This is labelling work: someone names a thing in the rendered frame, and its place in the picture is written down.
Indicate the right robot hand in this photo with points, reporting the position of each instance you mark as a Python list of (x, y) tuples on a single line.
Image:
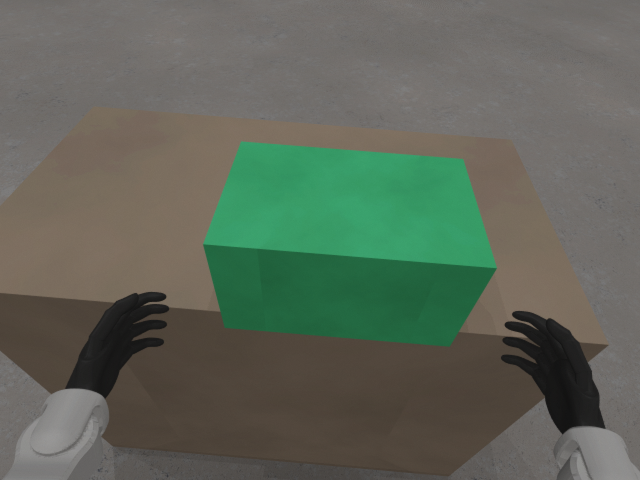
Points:
[(562, 372)]

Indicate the carton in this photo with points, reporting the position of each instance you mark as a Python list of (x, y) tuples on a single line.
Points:
[(350, 244)]

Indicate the left robot hand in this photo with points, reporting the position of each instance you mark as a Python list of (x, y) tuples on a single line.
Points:
[(110, 344)]

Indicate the pedestal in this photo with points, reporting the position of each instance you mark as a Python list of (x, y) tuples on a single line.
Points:
[(123, 204)]

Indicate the robot left forearm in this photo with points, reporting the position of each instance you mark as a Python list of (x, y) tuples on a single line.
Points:
[(64, 443)]

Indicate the robot right forearm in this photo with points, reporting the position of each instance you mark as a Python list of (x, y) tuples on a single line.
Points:
[(593, 453)]

